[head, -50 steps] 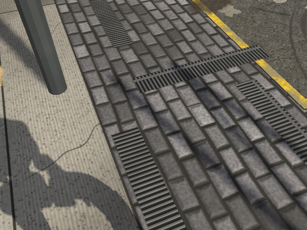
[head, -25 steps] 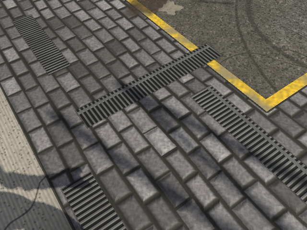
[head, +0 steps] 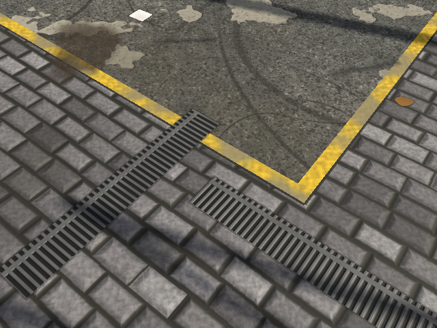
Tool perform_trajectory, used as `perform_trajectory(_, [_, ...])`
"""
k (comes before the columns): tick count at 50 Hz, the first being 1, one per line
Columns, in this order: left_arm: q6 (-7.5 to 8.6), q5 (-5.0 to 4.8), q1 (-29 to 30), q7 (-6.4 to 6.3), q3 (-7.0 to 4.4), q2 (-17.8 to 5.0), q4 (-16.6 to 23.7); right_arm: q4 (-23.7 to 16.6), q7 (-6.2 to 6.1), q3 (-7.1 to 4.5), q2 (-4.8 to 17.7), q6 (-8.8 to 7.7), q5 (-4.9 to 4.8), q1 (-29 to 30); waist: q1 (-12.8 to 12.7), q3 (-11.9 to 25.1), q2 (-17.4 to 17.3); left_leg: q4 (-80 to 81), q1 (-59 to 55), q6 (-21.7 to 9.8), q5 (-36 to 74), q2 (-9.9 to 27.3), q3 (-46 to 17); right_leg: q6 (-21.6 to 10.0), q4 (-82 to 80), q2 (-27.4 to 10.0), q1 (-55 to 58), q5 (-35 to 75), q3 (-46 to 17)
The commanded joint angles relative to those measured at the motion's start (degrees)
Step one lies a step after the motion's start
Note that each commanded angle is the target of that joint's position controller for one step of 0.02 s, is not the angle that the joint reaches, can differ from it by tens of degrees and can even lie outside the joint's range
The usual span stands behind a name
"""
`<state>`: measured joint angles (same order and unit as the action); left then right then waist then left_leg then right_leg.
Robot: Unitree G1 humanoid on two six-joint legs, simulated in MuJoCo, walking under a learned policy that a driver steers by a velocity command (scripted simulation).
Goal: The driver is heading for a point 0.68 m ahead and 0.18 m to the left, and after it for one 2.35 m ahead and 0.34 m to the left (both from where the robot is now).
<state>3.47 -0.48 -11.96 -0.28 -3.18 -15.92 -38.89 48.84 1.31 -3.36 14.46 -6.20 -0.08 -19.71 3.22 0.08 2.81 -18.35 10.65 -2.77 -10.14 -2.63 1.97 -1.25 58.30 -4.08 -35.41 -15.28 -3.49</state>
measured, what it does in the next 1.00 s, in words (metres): walks ahead, turning left: right foot, then left foot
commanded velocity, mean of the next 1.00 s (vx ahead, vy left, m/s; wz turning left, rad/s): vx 0.50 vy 0.00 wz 0.28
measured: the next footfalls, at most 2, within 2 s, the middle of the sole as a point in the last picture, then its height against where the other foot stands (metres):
right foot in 0.26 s outside the picture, level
left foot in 0.80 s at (171, 308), level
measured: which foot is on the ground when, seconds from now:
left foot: down 0.00-0.28, up 0.30-0.78, down 0.80-1.00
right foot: up 0.00-0.24, down 0.26-0.82, up 0.84-1.00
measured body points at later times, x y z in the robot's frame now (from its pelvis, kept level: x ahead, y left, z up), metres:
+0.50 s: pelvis +0.26 -0.06 +0.00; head +0.28 -0.08 +0.45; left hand +0.32 +0.22 -0.11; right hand +0.40 -0.33 -0.12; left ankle +0.31 +0.11 -0.66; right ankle +0.25 -0.15 -0.75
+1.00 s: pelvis +0.51 +0.04 -0.01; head +0.55 +0.06 +0.44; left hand +0.56 +0.35 -0.11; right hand +0.71 -0.18 -0.11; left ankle +0.52 +0.11 -0.75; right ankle +0.58 -0.13 -0.66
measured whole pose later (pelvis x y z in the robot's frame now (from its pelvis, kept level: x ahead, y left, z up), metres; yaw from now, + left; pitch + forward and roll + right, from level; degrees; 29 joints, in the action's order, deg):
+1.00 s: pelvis +0.51 +0.04 -0.01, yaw +22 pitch +2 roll +0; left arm 6.3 0.3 -9.1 -0.3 -3.4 -16.9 -41.6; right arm 40.7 1.6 -4.1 15.9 -2.8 -0.5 -15.7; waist 1.2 -2.5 1.2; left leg -24.1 16.1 -6.2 -9.6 -6.3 -1.4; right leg 1.1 64.5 -5.6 -32.4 -18.5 -3.5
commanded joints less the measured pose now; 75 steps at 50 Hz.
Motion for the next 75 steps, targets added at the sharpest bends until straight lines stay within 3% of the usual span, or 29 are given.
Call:
perform_trajectory(1, [1.05,0.17,2.7,0.31,0.26,-1.0,4.7,-3.5,-0.50,-1.83,9.3,-0.61,-0.58,2.6,-1.2,0.3,-6.9,9.5,-3.5,-10.4,13.9,15.0,-11.5,0.6,-9.2,-2.1,-3.7,7.7,0.5])
perform_trajectory(8, [1.79,-0.96,13.6,2.06,0.29,-1.6,7.9,-0.7,-0.50,-1.52,10.9,1.15,-1.48,-3.2,2.2,-2.4,-8.1,7.1,-7.5,-7.8,12.1,16.0,-8.5,-0.4,-25.1,1.0,1.4,13.7,3.5])
perform_trajectory(12, [2.20,-0.18,4.1,2.12,-1.84,-5.6,5.7,-0.2,-0.99,-1.55,11.9,2.30,-1.87,-2.1,-4.7,2.8,-7.7,-6.5,-8.2,-4.9,29.6,14.6,-6.2,-4.4,-32.1,4.5,19.2,10.6,5.8])
perform_trajectory(13, [2.14,0.44,-5.8,1.46,-3.25,-8.8,3.6,-1.1,-1.06,-0.67,10.0,2.13,-1.21,-1.3,-9.3,9.5,-5.7,-19.3,-0.1,-2.8,26.0,11.8,-4.2,-7.0,-30.5,-0.2,34.9,12.2,1.1])
perform_trajectory(14, [1.64,1.75,-13.7,0.72,-4.66,-15.1,2.9,-3.3,-0.89,1.30,4.0,1.11,0.02,-4.5,-10.0,18.4,7.3,-42.1,21.7,1.2,0.9,4.0,-0.3,-13.9,-30.7,-16.2,57.1,11.4,-20.5])
perform_trajectory(15, [1.41,1.15,-15.6,0.92,-4.04,-12.8,2.1,-2.8,-0.71,1.42,4.7,0.04,-1.17,-6.2,-10.0,23.4,12.7,-52.9,31.1,1.3,-23.1,1.3,-7.6,-18.3,-38.3,-21.6,59.0,3.9,-36.9])
perform_trajectory(16, [1.55,0.71,-12.6,1.00,-2.82,-9.0,1.9,-3.3,-0.63,-0.20,9.8,-0.13,-2.64,-2.0,-9.9,14.1,6.8,-56.9,35.5,0.9,-19.7,4.5,-9.4,-15.5,-39.4,-19.2,51.7,1.5,-29.4])
perform_trajectory(18, [1.86,0.42,-4.9,1.39,-1.37,-4.8,2.0,-4.1,-0.79,-0.44,8.9,0.67,-2.02,2.9,-6.3,4.8,2.2,-52.2,32.9,1.2,-10.7,8.6,-7.4,-12.0,-43.4,-13.7,36.9,5.0,-15.3])
perform_trajectory(20, [2.85,0.86,-0.9,1.75,-1.18,-3.4,1.4,-3.4,-0.98,-0.73,7.1,2.48,-1.56,1.0,-3.0,1.5,3.7,-49.0,26.9,2.1,-5.6,10.3,-7.8,-10.5,-47.9,-10.8,27.9,8.6,-8.0])
perform_trajectory(26, [3.93,1.58,-2.2,0.54,-2.23,-5.2,-2.5,-5.3,-0.85,-0.88,4.5,3.79,-1.29,5.5,-2.5,-1.4,0.5,-39.2,31.1,3.4,8.1,9.3,-9.7,-9.9,-50.9,-10.1,28.1,20.4,4.4])
perform_trajectory(35, [1.32,-0.18,-7.9,-0.61,-3.48,-9.0,-6.8,-12.7,2.31,0.12,3.1,3.43,-1.11,20.4,-7.6,-5.9,-0.6,-19.9,32.7,-0.3,8.2,7.9,-1.0,-7.3,-47.0,-13.1,40.4,25.2,12.6])
perform_trajectory(39, [-0.39,-0.75,-5.5,-1.35,-4.14,-12.1,-6.5,-12.5,2.53,-2.33,7.5,3.90,-1.38,10.5,-0.4,2.3,2.9,-17.9,14.3,-5.1,-1.8,0.1,5.6,-4.4,-27.5,-11.9,41.0,58.0,16.2])
perform_trajectory(40, [-0.50,-0.97,-5.0,-1.57,-3.80,-11.7,-6.2,-10.2,1.74,-4.29,10.9,4.03,-1.42,1.1,4.6,7.2,1.4,-13.6,-0.5,-7.3,2.2,-1.9,4.6,-2.3,-14.6,-9.4,34.5,54.3,17.5])
perform_trajectory(41, [0.22,0.97,-6.7,-1.50,-2.30,-7.5,-4.7,-8.9,0.30,-5.96,16.8,4.61,-1.38,-5.6,5.4,12.3,-8.9,-13.3,-18.1,-11.3,6.3,9.3,-12.8,0.5,4.5,-5.6,17.5,22.9,17.2])
perform_trajectory(42, [2.32,1.03,-9.8,-0.61,-0.33,-2.0,-1.7,-10.8,0.48,-5.89,20.0,3.84,-1.31,-2.3,-0.5,20.1,-18.7,-3.3,-33.4,-23.3,-4.4,21.7,-47.2,3.3,22.9,7.0,-4.2,-18.4,6.4])
perform_trajectory(43, [4.40,-0.94,-2.8,0.31,-1.38,-7.5,-0.9,-11.1,0.87,-4.46,14.7,3.34,-0.98,-3.8,4.1,20.3,-9.8,1.4,-33.0,-20.5,-6.9,21.5,-46.8,1.8,24.7,4.0,-10.3,-16.2,-3.0])
perform_trajectory(44, [5.18,-2.24,0.9,0.60,-1.42,-7.9,0.6,-10.8,0.84,-3.75,12.1,2.81,-0.82,-2.0,3.3,12.6,-8.1,1.3,-26.4,-18.1,-3.8,19.6,-38.0,0.5,21.7,1.8,-12.4,-11.5,-2.1])
perform_trajectory(45, [5.33,-1.20,1.1,0.15,-1.24,-7.1,0.2,-11.3,0.86,-3.21,10.6,2.53,-1.04,1.9,0.1,7.1,-2.5,1.3,-16.9,-16.0,2.4,16.9,-31.0,0.3,16.2,-0.8,-9.8,-7.3,-1.7])
perform_trajectory(46, [4.91,0.35,0.8,-0.28,-1.76,-7.8,-0.3,-12.1,0.62,-2.61,8.4,2.47,-0.86,5.3,-2.0,4.9,-2.8,2.0,-10.1,-14.8,7.9,14.8,-26.2,0.7,11.4,-2.5,-5.9,-5.0,-1.6])
perform_trajectory(50, [2.46,1.48,-0.3,-0.30,-1.69,-5.9,0.0,-12.9,-0.47,-2.75,9.4,2.07,-0.44,6.4,-4.6,2.6,-4.2,5.2,1.0,-15.0,18.3,11.5,-19.8,3.7,2.7,-2.6,-0.2,0.1,-0.1])
perform_trajectory(55, [2.57,1.22,10.5,0.15,-0.36,-3.3,2.7,-11.6,-1.87,-3.14,10.8,2.81,-1.19,2.5,-0.7,0.6,-6.9,4.0,3.9,-10.9,12.7,7.2,-15.5,5.3,-18.8,1.3,2.5,17.0,0.9])
perform_trajectory(59, [3.50,0.14,15.4,1.32,-0.69,-4.9,4.3,-10.3,-2.13,-3.21,11.0,3.45,-1.59,-0.8,1.2,0.3,-8.3,0.7,0.7,-9.7,6.6,9.1,-20.6,4.4,-27.3,3.6,5.6,18.8,-0.2])
perform_trajectory(64, [4.86,0.76,3.6,1.57,-2.75,-8.7,1.4,-10.5,-2.28,-2.32,7.9,3.80,-0.81,0.5,-5.1,5.1,-10.5,-12.4,-3.3,-5.9,14.0,8.1,-22.5,-1.1,-33.0,3.2,21.6,13.5,1.0])
perform_trajectory(65, [4.94,1.69,-4.3,1.26,-3.35,-11.2,0.6,-11.3,-2.10,-1.13,5.2,3.60,0.04,0.0,-8.2,12.4,-5.6,-27.2,2.1,-3.9,8.7,4.9,-18.1,-5.1,-31.8,-5.1,34.7,11.9,-7.5])
perform_trajectory(66, [4.22,2.18,-10.6,1.64,-4.80,-16.2,-2.2,-11.7,-2.13,-0.28,2.3,2.95,-1.55,-8.7,-5.3,18.1,14.0,-46.9,22.6,0.9,-13.7,-4.0,-10.9,-15.7,-36.9,-15.8,52.6,0.2,-34.2])
perform_trajectory(67, [4.08,-0.01,-11.1,2.20,-3.70,-11.4,-2.6,-10.7,-2.15,-0.58,6.5,2.50,-1.85,-8.6,-6.4,15.4,12.7,-54.9,31.9,1.4,-22.8,-1.9,-13.1,-17.0,-41.7,-17.6,53.4,-12.5,-44.7])
perform_trajectory(68, [3.67,-0.54,-7.8,2.12,-2.62,-7.9,-1.8,-11.5,-1.88,-1.31,9.6,2.28,-1.70,-1.8,-7.3,7.4,6.4,-57.0,35.0,1.3,-17.9,1.2,-12.3,-14.8,-42.3,-15.3,47.2,-12.5,-37.2])
perform_trajectory(70, [2.64,0.31,-3.4,2.05,-1.82,-6.5,-1.0,-13.7,-1.83,-1.17,8.7,1.32,0.25,6.6,-6.2,0.6,-0.3,-51.2,33.2,1.2,-11.1,4.7,-8.6,-13.1,-43.3,-10.3,35.3,0.6,-25.9])
perform_trajectory(75, [2.12,-0.42,-4.2,1.10,-1.80,-7.5,-1.8,-15.0,-1.44,-0.12,4.4,0.86,0.79,8.6,-3.8,1.7,3.1,-32.6,24.1,3.7,-9.2,5.4,-5.0,-13.6,-45.8,-5.4,26.9,15.4,-16.7])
